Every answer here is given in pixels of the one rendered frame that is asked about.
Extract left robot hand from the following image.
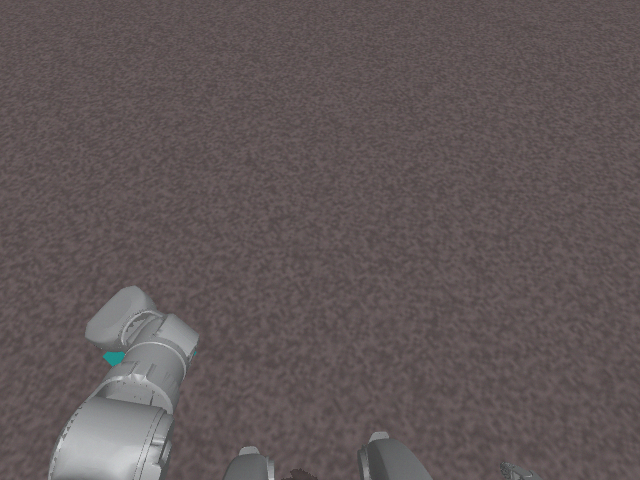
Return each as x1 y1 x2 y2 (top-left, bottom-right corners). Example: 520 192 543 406
84 285 191 370

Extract small box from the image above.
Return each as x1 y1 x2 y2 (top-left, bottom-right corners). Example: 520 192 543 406
102 351 197 366

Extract left robot arm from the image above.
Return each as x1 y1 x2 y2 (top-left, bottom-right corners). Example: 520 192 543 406
47 309 199 480

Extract right robot hand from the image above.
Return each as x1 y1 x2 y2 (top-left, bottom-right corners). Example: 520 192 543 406
500 462 543 480

